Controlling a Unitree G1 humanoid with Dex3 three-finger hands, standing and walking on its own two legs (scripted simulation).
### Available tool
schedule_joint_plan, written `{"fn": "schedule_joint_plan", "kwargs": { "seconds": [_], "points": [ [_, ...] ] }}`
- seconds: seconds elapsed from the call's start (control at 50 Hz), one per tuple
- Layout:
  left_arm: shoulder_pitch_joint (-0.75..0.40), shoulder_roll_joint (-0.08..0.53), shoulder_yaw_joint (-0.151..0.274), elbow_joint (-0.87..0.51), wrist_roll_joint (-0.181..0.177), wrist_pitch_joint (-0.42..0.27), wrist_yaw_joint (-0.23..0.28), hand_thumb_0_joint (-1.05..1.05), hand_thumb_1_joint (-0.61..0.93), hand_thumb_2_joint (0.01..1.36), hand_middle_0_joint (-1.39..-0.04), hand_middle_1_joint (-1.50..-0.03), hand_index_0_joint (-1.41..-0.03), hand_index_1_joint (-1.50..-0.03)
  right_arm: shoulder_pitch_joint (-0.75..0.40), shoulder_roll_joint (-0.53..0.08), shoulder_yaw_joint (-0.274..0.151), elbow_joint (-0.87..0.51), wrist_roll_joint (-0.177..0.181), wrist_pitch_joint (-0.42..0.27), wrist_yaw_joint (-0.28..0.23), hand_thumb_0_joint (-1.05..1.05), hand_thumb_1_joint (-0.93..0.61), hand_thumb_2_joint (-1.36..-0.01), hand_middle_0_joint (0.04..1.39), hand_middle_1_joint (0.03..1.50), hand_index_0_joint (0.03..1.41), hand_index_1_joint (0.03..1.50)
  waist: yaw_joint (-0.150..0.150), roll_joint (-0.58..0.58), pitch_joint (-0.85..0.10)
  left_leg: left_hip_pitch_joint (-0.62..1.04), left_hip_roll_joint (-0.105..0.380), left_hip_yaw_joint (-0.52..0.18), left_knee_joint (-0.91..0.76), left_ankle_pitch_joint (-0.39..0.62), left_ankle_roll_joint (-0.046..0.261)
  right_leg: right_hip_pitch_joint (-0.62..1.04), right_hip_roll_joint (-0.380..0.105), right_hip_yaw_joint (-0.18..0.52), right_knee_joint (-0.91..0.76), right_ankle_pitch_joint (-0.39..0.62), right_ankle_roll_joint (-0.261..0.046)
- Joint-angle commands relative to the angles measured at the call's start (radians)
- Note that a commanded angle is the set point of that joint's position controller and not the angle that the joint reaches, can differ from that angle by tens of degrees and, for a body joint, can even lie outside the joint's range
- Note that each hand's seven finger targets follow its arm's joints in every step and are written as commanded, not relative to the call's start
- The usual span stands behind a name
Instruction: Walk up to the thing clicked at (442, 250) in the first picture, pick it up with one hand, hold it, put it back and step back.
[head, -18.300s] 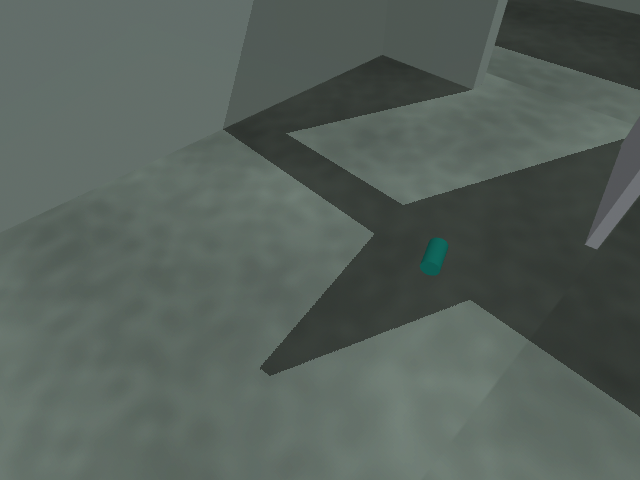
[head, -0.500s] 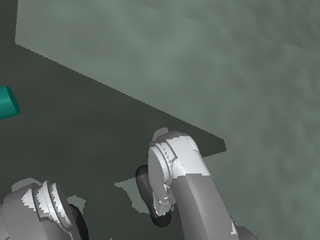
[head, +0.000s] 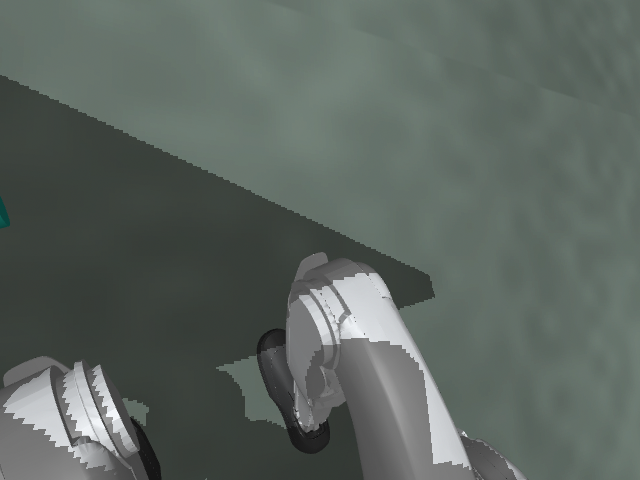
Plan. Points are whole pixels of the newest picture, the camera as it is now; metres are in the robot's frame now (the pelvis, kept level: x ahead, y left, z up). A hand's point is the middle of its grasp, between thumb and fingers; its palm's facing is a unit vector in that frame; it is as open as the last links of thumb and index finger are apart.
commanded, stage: rest palm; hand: left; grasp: from above
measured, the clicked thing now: out of the picture +0.49 +0.29 -0.27
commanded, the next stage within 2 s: close in 0.20 s
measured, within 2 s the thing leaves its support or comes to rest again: neither
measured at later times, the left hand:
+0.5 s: hand out of the picture +0.47 +0.28 -0.25, palm faces -0.47 -0.12 -0.88, open 13.0 cm
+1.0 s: hand out of the picture +0.47 +0.29 -0.25, palm faces -0.48 -0.11 -0.87, open 10.9 cm
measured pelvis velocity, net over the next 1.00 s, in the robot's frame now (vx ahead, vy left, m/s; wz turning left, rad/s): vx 0.00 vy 0.00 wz -0.02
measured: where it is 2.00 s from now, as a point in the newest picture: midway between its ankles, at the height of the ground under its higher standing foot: (229, 456)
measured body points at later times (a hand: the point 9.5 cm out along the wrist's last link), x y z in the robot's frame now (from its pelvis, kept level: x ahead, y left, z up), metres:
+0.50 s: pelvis +0.00 +0.00 +0.00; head +0.28 +0.11 +0.32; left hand +0.49 +0.28 -0.20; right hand +0.02 -0.25 -0.06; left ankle +0.06 +0.12 -0.27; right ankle +0.11 -0.12 -0.27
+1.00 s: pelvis +0.00 +0.00 +0.00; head +0.28 +0.11 +0.33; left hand +0.49 +0.29 -0.20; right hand +0.03 -0.25 -0.05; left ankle +0.06 +0.12 -0.27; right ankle +0.11 -0.12 -0.27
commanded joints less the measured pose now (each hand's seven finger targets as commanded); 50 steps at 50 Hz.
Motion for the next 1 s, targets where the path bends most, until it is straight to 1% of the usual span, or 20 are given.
{"fn": "schedule_joint_plan", "kwargs": {
  "seconds": [0.0,0.14,0.2,0.24,0.28,0.32,0.36,0.4,0.44,0.52,0.56,0.6,0.68,0.72,0.76,0.82,0.84,0.86,0.92,0.98],
  "points": [
    [-0.293,0.182,0.011,-0.102,-0.005,0.007,0.06,0.0,-0.491,1.041,-0.1,-0.984,-0.084,-0.999,0.23,-0.311,-0.08,0.024,-0.006,-0.01,0.008,0.0,-0.898,-0.903,0.2,0.3,0.2,0.3,-0.062,0.525,-0.66,0.544,0.002,0.077,-0.249,0.295,-0.007,0.353,0.052,-0.097,-0.175,0.309,-0.057],
    [-0.301,0.202,0.021,-0.09,-0.007,0.025,0.069,0.0,-0.487,1.026,-0.097,-0.996,-0.086,-1.006,0.211,-0.324,-0.074,0.007,-0.005,-0.019,0.018,0.0,-0.9,-0.904,0.199,0.3,0.2,0.3,-0.064,0.546,-0.656,0.542,0.006,0.067,-0.26,0.287,-0.009,0.354,0.054,-0.1,-0.177,0.303,-0.058],
    [-0.286,0.17,-0.003,-0.04,-0.02,0.029,0.061,0.0,-0.473,1.044,-0.1,-1.015,-0.091,-1.023,0.203,-0.322,-0.053,-0.001,-0.01,-0.03,0.025,0.0,-0.899,-0.903,0.2,0.3,0.2,0.3,-0.09,0.485,-0.589,0.488,0.004,0.065,-0.244,0.251,-0.001,0.339,0.054,-0.105,-0.18,0.278,-0.052],
    [-0.317,0.224,0.016,-0.088,-0.02,0.021,0.06,0.0,-0.465,1.035,-0.114,-1.014,-0.104,-1.022,0.213,-0.327,-0.053,0.0,-0.005,-0.028,0.021,0.0,-0.903,-0.905,0.2,0.3,0.2,0.3,-0.079,0.518,-0.637,0.52,0.006,0.065,-0.254,0.25,-0.002,0.366,0.055,-0.099,-0.186,0.277,-0.054],
    [-0.298,0.222,0.009,-0.077,-0.019,0.021,0.059,0.0,-0.464,1.034,-0.113,-1.023,-0.105,-1.03,0.207,-0.327,-0.054,-0.002,-0.006,-0.03,0.022,0.0,-0.904,-0.906,0.199,0.3,0.2,0.3,-0.067,0.518,-0.649,0.509,0.008,0.069,-0.25,0.245,-0.002,0.383,0.061,-0.095,-0.188,0.278,-0.055],
    [-0.29,0.198,-0.003,-0.058,-0.027,0.018,0.06,0.0,-0.357,0.947,-0.164,-0.995,-0.173,-0.985,0.204,-0.319,-0.04,-0.007,-0.005,-0.035,0.023,0.0,-0.895,-0.9,0.2,0.3,0.2,0.3,-0.083,0.483,-0.608,0.469,0.005,0.069,-0.238,0.228,0.004,0.373,0.059,-0.101,-0.191,0.266,-0.051],
    [-0.312,0.233,0.006,-0.098,-0.022,0.013,0.062,0.0,-0.311,0.934,-0.205,-0.965,-0.212,-0.957,0.215,-0.323,-0.037,-0.006,-0.007,-0.034,0.022,0.0,-0.894,-0.9,0.2,0.3,0.2,0.3,-0.078,0.504,-0.656,0.499,0.006,0.074,-0.234,0.248,0.004,0.404,0.062,-0.096,-0.192,0.287,-0.05],
    [-0.296,0.25,0.019,-0.079,-0.017,0.017,0.065,0.0,-0.272,0.861,-0.222,-0.94,-0.239,-0.922,0.216,-0.325,-0.034,-0.01,-0.008,-0.037,0.023,0.0,-0.895,-0.9,0.2,0.3,0.2,0.3,-0.076,0.511,-0.637,0.5,0.007,0.07,-0.235,0.253,0.002,0.39,0.058,-0.1,-0.188,0.285,-0.05],
    [-0.289,0.225,0.007,-0.072,-0.021,0.022,0.066,0.0,-0.278,0.866,-0.229,-0.917,-0.239,-0.906,0.217,-0.328,-0.039,-0.003,-0.007,-0.034,0.022,0.0,-0.895,-0.901,0.2,0.3,0.2,0.3,-0.081,0.515,-0.632,0.503,0.01,0.066,-0.245,0.255,-0.002,0.389,0.065,-0.102,-0.191,0.288,-0.052],
    [-0.29,0.24,0.015,-0.094,-0.032,0.026,0.065,0.0,-0.238,0.833,-0.252,-0.899,-0.266,-0.884,0.207,-0.326,-0.039,-0.005,-0.004,-0.035,0.02,0.0,-0.894,-0.901,0.2,0.3,0.2,0.3,-0.064,0.53,-0.647,0.495,0.011,0.063,-0.251,0.24,-0.003,0.393,0.066,-0.103,-0.195,0.277,-0.056],
    [-0.269,0.204,-0.01,-0.054,-0.029,0.032,0.053,0.0,-0.218,0.803,-0.28,-0.856,-0.291,-0.844,0.208,-0.319,-0.037,-0.006,-0.004,-0.035,0.024,0.0,-0.895,-0.901,0.2,0.3,0.2,0.3,-0.081,0.498,-0.614,0.478,0.011,0.066,-0.237,0.243,0.0,0.384,0.067,-0.103,-0.189,0.284,-0.054],
    [-0.264,0.229,0.009,-0.083,-0.043,0.03,0.052,0.0,-0.174,0.803,-0.301,-0.856,-0.314,-0.841,0.213,-0.325,-0.038,-0.006,-0.001,-0.033,0.023,0.0,-0.891,-0.899,0.2,0.3,0.2,0.3,-0.064,0.506,-0.644,0.488,0.009,0.066,-0.244,0.267,0.0,0.406,0.069,-0.105,-0.2,0.298,-0.053],
    [-0.275,0.223,-0.001,-0.077,-0.04,0.027,0.041,0.0,-0.113,0.746,-0.349,-0.814,-0.365,-0.796,0.214,-0.328,-0.034,-0.008,-0.001,-0.036,0.023,0.0,-0.892,-0.9,0.2,0.3,0.2,0.3,-0.079,0.486,-0.607,0.472,0.008,0.066,-0.239,0.242,0.001,0.385,0.065,-0.105,-0.202,0.274,-0.055],
    [-0.276,0.24,0.01,-0.111,-0.047,0.019,0.042,0.0,-0.109,0.749,-0.361,-0.806,-0.374,-0.792,0.207,-0.332,-0.051,-0.009,0.008,-0.034,0.016,0.0,-0.895,-0.902,0.2,0.3,0.2,0.3,-0.054,0.511,-0.634,0.487,0.009,0.065,-0.253,0.231,-0.003,0.387,0.066,-0.101,-0.207,0.261,-0.06],
    [-0.283,0.21,-0.004,-0.115,-0.04,0.018,0.035,0.0,-0.069,0.702,-0.382,-0.79,-0.402,-0.768,0.214,-0.328,-0.05,-0.006,0.005,-0.035,0.021,0.0,-0.895,-0.901,0.2,0.3,0.2,0.3,-0.07,0.53,-0.625,0.516,0.012,0.057,-0.257,0.243,-0.009,0.368,0.062,-0.108,-0.193,0.27,-0.058],
    [-0.277,0.224,0.008,-0.123,-0.036,0.016,0.043,0.0,-0.043,0.707,-0.404,-0.775,-0.421,-0.756,0.215,-0.337,-0.057,-0.01,0.008,-0.033,0.019,0.0,-0.893,-0.901,0.199,0.3,0.199,0.3,-0.063,0.534,-0.65,0.535,0.011,0.055,-0.262,0.267,-0.011,0.376,0.06,-0.109,-0.193,0.288,-0.06],
    [-0.267,0.186,-0.011,-0.084,-0.035,0.017,0.041,0.0,-0.028,0.686,-0.42,-0.758,-0.438,-0.74,0.206,-0.325,-0.054,-0.006,0.005,-0.033,0.021,0.0,-0.895,-0.901,0.199,0.3,0.199,0.3,-0.072,0.513,-0.615,0.512,0.012,0.053,-0.259,0.246,-0.011,0.355,0.062,-0.111,-0.19,0.272,-0.06],
    [-0.278,0.189,-0.015,-0.09,-0.035,0.013,0.041,0.0,-0.008,0.706,-0.443,-0.755,-0.456,-0.741,0.206,-0.323,-0.049,-0.004,0.002,-0.034,0.022,0.0,-0.894,-0.901,0.199,0.3,0.199,0.3,-0.08,0.504,-0.6,0.491,0.011,0.057,-0.256,0.233,-0.007,0.357,0.064,-0.112,-0.199,0.264,-0.058],
    [-0.283,0.218,-0.012,-0.104,-0.033,0.013,0.044,0.0,0.044,0.704,-0.484,-0.747,-0.497,-0.733,0.203,-0.327,-0.05,-0.003,0.003,-0.033,0.019,0.0,-0.895,-0.902,0.199,0.3,0.199,0.3,-0.067,0.505,-0.628,0.497,0.011,0.07,-0.249,0.247,-0.002,0.393,0.068,-0.1,-0.209,0.281,-0.056],
    [-0.279,0.189,-0.023,-0.092,-0.038,0.013,0.048,0.0,0.088,0.643,-0.502,-0.737,-0.526,-0.712,0.216,-0.329,-0.059,0.0,0.003,-0.029,0.016,0.0,-0.896,-0.902,0.199,0.3,0.199,0.3,-0.067,0.519,-0.634,0.498,0.009,0.067,-0.268,0.241,-0.005,0.389,0.067,-0.104,-0.21,0.27,-0.058]
  ]
}}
